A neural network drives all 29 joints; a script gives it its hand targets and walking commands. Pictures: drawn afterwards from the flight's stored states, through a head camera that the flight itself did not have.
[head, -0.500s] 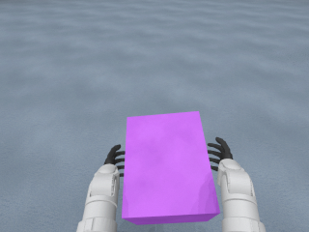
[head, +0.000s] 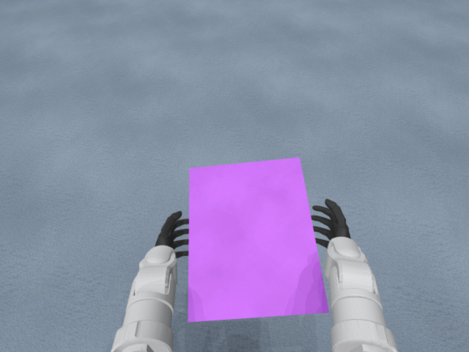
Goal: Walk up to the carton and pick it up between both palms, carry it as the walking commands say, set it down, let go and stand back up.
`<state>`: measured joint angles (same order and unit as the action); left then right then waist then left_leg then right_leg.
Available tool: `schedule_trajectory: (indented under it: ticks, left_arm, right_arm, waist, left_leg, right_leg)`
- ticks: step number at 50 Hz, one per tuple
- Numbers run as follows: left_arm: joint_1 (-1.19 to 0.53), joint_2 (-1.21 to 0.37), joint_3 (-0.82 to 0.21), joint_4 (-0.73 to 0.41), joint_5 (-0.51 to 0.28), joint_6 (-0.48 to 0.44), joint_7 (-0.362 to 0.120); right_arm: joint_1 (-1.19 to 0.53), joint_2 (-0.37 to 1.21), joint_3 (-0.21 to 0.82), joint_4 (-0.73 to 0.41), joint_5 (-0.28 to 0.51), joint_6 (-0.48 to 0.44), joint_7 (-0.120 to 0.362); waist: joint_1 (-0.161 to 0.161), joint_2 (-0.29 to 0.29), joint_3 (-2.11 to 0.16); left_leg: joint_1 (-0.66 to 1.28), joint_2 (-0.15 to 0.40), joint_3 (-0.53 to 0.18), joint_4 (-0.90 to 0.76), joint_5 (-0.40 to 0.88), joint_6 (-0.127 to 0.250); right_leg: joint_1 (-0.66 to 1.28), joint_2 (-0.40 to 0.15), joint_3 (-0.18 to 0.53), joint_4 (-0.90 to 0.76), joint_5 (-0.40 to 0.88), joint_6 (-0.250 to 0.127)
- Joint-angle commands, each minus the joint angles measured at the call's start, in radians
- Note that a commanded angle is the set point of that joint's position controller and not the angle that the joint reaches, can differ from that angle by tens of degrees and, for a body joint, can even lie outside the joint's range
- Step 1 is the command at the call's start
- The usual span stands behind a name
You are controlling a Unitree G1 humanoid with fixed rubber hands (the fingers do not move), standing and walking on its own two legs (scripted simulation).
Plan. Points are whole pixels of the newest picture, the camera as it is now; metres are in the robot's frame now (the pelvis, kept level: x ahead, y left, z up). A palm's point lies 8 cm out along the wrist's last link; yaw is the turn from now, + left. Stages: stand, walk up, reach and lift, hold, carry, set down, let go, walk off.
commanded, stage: set down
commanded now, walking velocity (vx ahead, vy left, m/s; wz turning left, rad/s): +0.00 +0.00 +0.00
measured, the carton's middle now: (252, 243) +0.36 -0.03 -0.12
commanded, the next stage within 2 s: none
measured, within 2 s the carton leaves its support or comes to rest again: neither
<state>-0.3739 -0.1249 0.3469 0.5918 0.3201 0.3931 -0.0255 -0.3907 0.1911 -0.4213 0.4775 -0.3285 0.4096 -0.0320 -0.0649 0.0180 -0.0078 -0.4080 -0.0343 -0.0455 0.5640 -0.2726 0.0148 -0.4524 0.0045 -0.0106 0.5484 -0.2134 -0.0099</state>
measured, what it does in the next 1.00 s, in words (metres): lowers itself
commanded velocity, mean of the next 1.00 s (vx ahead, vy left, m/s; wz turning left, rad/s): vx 0.00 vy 0.00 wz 0.00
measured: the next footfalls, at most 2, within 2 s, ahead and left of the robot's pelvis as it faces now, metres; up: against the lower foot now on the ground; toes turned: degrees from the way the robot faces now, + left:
none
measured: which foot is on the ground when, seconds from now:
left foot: down 0.00-1.00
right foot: down 0.00-1.00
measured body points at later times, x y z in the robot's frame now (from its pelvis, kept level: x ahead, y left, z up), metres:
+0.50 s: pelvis -0.04 +0.00 -0.06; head +0.13 -0.02 +0.35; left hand +0.37 +0.12 -0.13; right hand +0.34 -0.19 -0.12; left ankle +0.00 +0.11 -0.73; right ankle +0.03 -0.11 -0.73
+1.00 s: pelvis -0.05 -0.01 -0.14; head +0.18 -0.03 +0.25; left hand +0.40 +0.12 -0.22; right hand +0.38 -0.19 -0.21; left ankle +0.00 +0.12 -0.73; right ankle +0.03 -0.11 -0.73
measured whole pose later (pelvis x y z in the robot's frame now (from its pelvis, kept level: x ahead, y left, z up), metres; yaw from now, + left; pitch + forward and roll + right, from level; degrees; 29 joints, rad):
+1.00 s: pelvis -0.05 -0.01 -0.14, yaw -1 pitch +40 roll +1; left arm -0.76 -0.03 0.41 0.61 0.25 0.35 -0.01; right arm -0.73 0.18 -0.49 0.47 -0.24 0.32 -0.14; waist -0.03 0.01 -0.20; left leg -1.52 -0.04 -0.04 1.28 -0.46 -0.02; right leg -1.57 0.03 0.00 1.25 -0.37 -0.03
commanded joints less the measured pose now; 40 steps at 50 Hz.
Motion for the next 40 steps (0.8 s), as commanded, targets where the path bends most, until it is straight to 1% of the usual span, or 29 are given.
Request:
schedule_trajectory:
  ticks: [1,3,4,5,6,7,8,10,11,12,13,14,15,17,18,19,21,23,25,28,29,31,34,35,36,37,38,39,40]
  left_arm:
    - [-0.625,-0.730,-0.443,-0.103,-0.158,-0.137,-0.181]
    - [-0.664,-0.809,-0.465,-0.057,-0.174,-0.143,-0.171]
    - [-0.622,-0.809,-0.465,-0.094,-0.164,-0.156,-0.162]
    - [-0.556,-0.820,-0.446,-0.047,-0.153,-0.155,-0.165]
    - [-0.654,-0.846,-0.460,-0.057,-0.190,-0.165,-0.174]
    - [-0.610,-0.840,-0.449,-0.056,-0.180,-0.166,-0.166]
    - [-0.663,-0.826,-0.483,-0.096,-0.175,-0.176,-0.163]
    - [-0.642,-0.843,-0.482,-0.037,-0.147,-0.172,-0.159]
    - [-0.683,-0.924,-0.554,-0.075,-0.207,-0.181,-0.179]
    - [-0.745,-0.886,-0.521,-0.107,-0.217,-0.175,-0.175]
    - [-0.763,-0.876,-0.521,-0.137,-0.198,-0.178,-0.168]
    - [-0.715,-0.924,-0.520,-0.062,-0.205,-0.170,-0.176]
    - [-0.791,-0.834,-0.519,-0.086,-0.199,-0.171,-0.170]
    - [-0.832,-0.807,-0.503,-0.071,-0.195,-0.156,-0.183]
    - [-0.810,-0.898,-0.489,-0.006,-0.188,-0.138,-0.187]
    - [-0.833,-0.857,-0.456,0.025,-0.184,-0.139,-0.192]
    - [-0.876,-0.831,-0.443,-0.036,-0.175,-0.140,-0.194]
    - [-0.857,-0.861,-0.428,-0.011,-0.163,-0.125,-0.215]
    - [-0.784,-0.875,-0.424,-0.001,-0.157,-0.127,-0.222]
    - [-0.860,-0.882,-0.431,-0.008,-0.200,-0.145,-0.234]
    - [-0.829,-0.858,-0.388,0.032,-0.182,-0.126,-0.240]
    - [-0.854,-0.888,-0.381,0.050,-0.157,-0.120,-0.252]
    - [-0.978,-0.847,-0.484,-0.015,-0.193,-0.128,-0.268]
    - [-0.900,-0.868,-0.432,0.027,-0.176,-0.128,-0.269]
    - [-0.926,-0.865,-0.432,0.023,-0.199,-0.134,-0.267]
    - [-1.047,-0.794,-0.432,-0.058,-0.187,-0.146,-0.258]
    - [-1.033,-0.828,-0.494,-0.062,-0.218,-0.137,-0.261]
    - [-1.011,-0.836,-0.472,-0.070,-0.198,-0.134,-0.264]
    - [-0.995,-0.846,-0.467,-0.037,-0.208,-0.118,-0.261]
  right_arm:
    - [-0.364,0.762,0.399,0.156,0.116,-0.066,0.265]
    - [-0.399,0.750,0.388,0.170,0.098,-0.086,0.272]
    - [-0.474,0.693,0.412,0.096,0.127,-0.113,0.291]
    - [-0.473,0.778,0.455,0.101,0.123,-0.107,0.283]
    - [-0.487,0.720,0.452,0.068,0.096,-0.120,0.282]
    - [-0.508,0.756,0.514,0.120,0.142,-0.110,0.285]
    - [-0.493,0.772,0.474,0.119,0.121,-0.122,0.291]
    - [-0.558,0.776,0.515,0.066,0.140,-0.144,0.295]
    - [-0.517,0.776,0.496,0.067,0.115,-0.136,0.296]
    - [-0.519,0.758,0.476,0.141,0.102,-0.125,0.291]
    - [-0.494,0.778,0.467,0.134,0.093,-0.127,0.301]
    - [-0.654,0.760,0.540,0.027,0.159,-0.146,0.307]
    - [-0.588,0.824,0.480,0.134,0.144,-0.123,0.307]
    - [-0.629,0.803,0.493,0.139,0.136,-0.106,0.313]
    - [-0.660,0.782,0.509,0.076,0.131,-0.100,0.311]
    - [-0.744,0.789,0.507,0.093,0.162,-0.110,0.313]
    - [-0.666,0.844,0.474,0.190,0.129,-0.084,0.315]
    - [-0.634,0.818,0.393,0.231,0.091,-0.069,0.327]
    - [-0.716,0.864,0.502,0.108,0.149,-0.094,0.317]
    - [-0.661,0.870,0.494,0.176,0.105,-0.085,0.307]
    - [-0.721,0.851,0.513,0.139,0.122,-0.080,0.296]
    - [-0.727,0.850,0.489,0.131,0.112,-0.088,0.280]
    - [-0.802,0.846,0.480,0.083,0.150,-0.098,0.285]
    - [-0.795,0.868,0.531,0.084,0.173,-0.097,0.285]
    - [-0.754,0.865,0.521,0.147,0.151,-0.085,0.277]
    - [-0.809,0.898,0.490,0.157,0.177,-0.087,0.287]
    - [-0.772,0.898,0.524,0.146,0.177,-0.081,0.278]
    - [-0.902,0.897,0.568,0.071,0.216,-0.088,0.289]
    - [-0.799,0.882,0.557,0.142,0.199,-0.070,0.284]
  waist:
    - [-0.024,0.069,-0.389]
    - [-0.059,0.052,-0.444]
    - [-0.015,0.103,-0.501]
    - [0.023,0.065,-0.528]
    - [-0.067,-0.016,-0.557]
    - [0.034,0.001,-0.534]
    - [-0.006,0.041,-0.552]
    - [0.035,0.061,-0.609]
    - [-0.088,-0.023,-0.732]
    - [-0.049,0.050,-0.659]
    - [-0.050,0.012,-0.655]
    - [0.024,0.045,-0.757]
    - [-0.016,0.041,-0.706]
    - [0.006,-0.003,-0.664]
    - [-0.026,0.014,-0.712]
    - [0.031,0.016,-0.709]
    - [0.019,0.007,-0.663]
    - [-0.055,0.026,-0.705]
    - [0.031,0.023,-0.808]
    - [-0.011,-0.102,-0.797]
    - [0.018,-0.105,-0.784]
    - [0.008,0.007,-0.777]
    - [-0.038,0.022,-0.869]
    - [0.026,0.030,-0.901]
    - [0.007,-0.033,-0.888]
    - [0.030,0.019,-0.900]
    - [0.004,0.022,-1.018]
    - [0.076,0.049,-1.036]
    - [0.036,-0.004,-1.041]
  left_leg:
    - [-0.030,-0.048,-0.066,0.006,0.247,0.018]
    - [-0.037,-0.044,-0.086,0.023,0.210,0.011]
    - [-0.039,-0.047,-0.089,0.041,0.335,-0.015]
    - [-0.044,-0.064,-0.061,0.047,0.282,-0.003]
    - [-0.059,-0.070,-0.066,0.078,0.236,0.001]
    - [-0.128,-0.073,-0.052,0.110,0.268,0.003]
    - [-0.071,-0.067,-0.062,0.109,0.281,-0.004]
    - [-0.125,-0.078,-0.063,0.139,0.326,-0.005]
    - [-0.059,-0.069,-0.070,0.165,0.363,-0.011]
    - [-0.138,-0.085,-0.051,0.174,0.261,-0.017]
    - [-0.150,-0.075,-0.062,0.190,0.284,-0.016]
    - [-0.138,-0.081,-0.042,0.213,0.265,-0.021]
    - [-0.141,-0.068,-0.049,0.204,0.227,-0.004]
    - [-0.270,-0.073,-0.032,0.246,0.130,0.000]
    - [-0.267,-0.077,-0.031,0.244,0.081,-0.004]
    - [-0.271,-0.077,-0.037,0.240,0.059,0.014]
    - [-0.395,-0.092,-0.027,0.274,0.068,0.012]
    - [-0.380,-0.082,-0.025,0.295,0.064,-0.003]
    - [-0.437,-0.102,-0.005,0.335,0.164,0.006]
    - [-0.539,-0.102,-0.014,0.360,0.156,0.002]
    - [-0.573,-0.113,0.016,0.372,0.069,0.007]
    - [-0.653,-0.123,0.013,0.391,0.013,0.013]
    - [-0.700,-0.119,0.027,0.477,0.086,0.006]
    - [-0.750,-0.127,0.043,0.488,0.092,0.005]
    - [-0.747,-0.122,0.027,0.489,0.062,0.014]
    - [-0.723,-0.113,0.032,0.471,0.082,0.019]
    - [-0.760,-0.126,0.040,0.517,0.071,0.001]
    - [-0.773,-0.138,0.056,0.540,0.065,0.005]
    - [-0.780,-0.134,0.056,0.536,0.057,0.003]
  right_leg:
    - [0.105,0.076,0.083,0.063,0.291,-0.015]
    - [0.046,0.086,0.055,0.110,0.228,-0.018]
    - [0.015,0.102,0.044,0.146,0.294,-0.023]
    - [0.045,0.093,0.049,0.143,0.269,-0.018]
    - [0.021,0.104,0.028,0.137,0.249,-0.016]
    - [0.075,0.092,0.061,0.167,0.284,-0.023]
    - [-0.026,0.100,0.055,0.180,0.274,-0.021]
    - [-0.039,0.103,0.044,0.229,0.308,-0.021]
    - [-0.056,0.130,0.012,0.230,0.340,-0.010]
    - [-0.073,0.115,0.036,0.227,0.257,-0.027]
    - [-0.137,0.115,0.030,0.241,0.267,-0.024]
    - [-0.108,0.108,0.049,0.273,0.236,-0.028]
    - [-0.160,0.114,0.030,0.273,0.207,-0.012]
    - [-0.187,0.108,0.036,0.308,0.143,-0.010]
    - [-0.147,0.098,0.037,0.308,0.096,-0.017]
    - [-0.211,0.106,0.031,0.323,0.060,-0.014]
    - [-0.203,0.113,0.043,0.344,0.109,-0.017]
    - [-0.312,0.109,0.014,0.363,0.077,-0.018]
    - [-0.248,0.100,0.043,0.383,0.175,-0.003]
    - [-0.211,0.122,0.026,0.417,0.251,0.009]
    - [-0.207,0.116,0.028,0.412,0.167,0.015]
    - [-0.250,0.102,0.053,0.435,0.120,-0.004]
    - [-0.360,0.115,0.041,0.491,0.209,0.010]
    - [-0.305,0.112,0.053,0.508,0.227,0.013]
    - [-0.285,0.112,0.065,0.508,0.213,0.011]
    - [-0.367,0.126,0.044,0.526,0.213,0.023]
    - [-0.284,0.132,0.063,0.543,0.240,0.004]
    - [-0.309,0.129,0.057,0.574,0.206,0.007]
    - [-0.272,0.122,0.049,0.563,0.230,0.015]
